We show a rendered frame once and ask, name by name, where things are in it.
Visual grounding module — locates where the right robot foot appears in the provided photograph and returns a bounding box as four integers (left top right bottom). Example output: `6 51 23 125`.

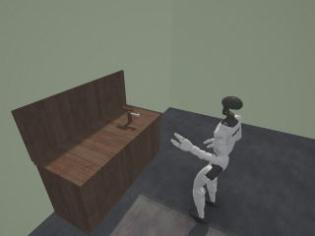
205 195 220 207

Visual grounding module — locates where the counter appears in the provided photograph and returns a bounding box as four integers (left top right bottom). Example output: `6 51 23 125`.
11 70 162 235

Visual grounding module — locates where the robot left forearm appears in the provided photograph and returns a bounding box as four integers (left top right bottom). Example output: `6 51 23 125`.
190 146 226 166

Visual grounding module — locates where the robot right hand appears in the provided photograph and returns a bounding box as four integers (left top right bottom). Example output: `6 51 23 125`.
204 138 215 148

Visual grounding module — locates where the tap lever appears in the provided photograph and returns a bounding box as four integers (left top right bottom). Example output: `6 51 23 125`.
130 112 140 117

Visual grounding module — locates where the right robot upper arm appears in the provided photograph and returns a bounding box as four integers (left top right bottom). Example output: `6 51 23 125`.
234 115 242 141

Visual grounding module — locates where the left robot upper arm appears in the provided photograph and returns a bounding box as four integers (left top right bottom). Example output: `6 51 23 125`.
214 126 228 164

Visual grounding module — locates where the robot left shin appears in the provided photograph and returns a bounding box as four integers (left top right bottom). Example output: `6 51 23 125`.
192 189 206 218

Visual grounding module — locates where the robot left hand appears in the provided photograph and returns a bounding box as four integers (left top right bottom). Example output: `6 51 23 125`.
171 133 193 151

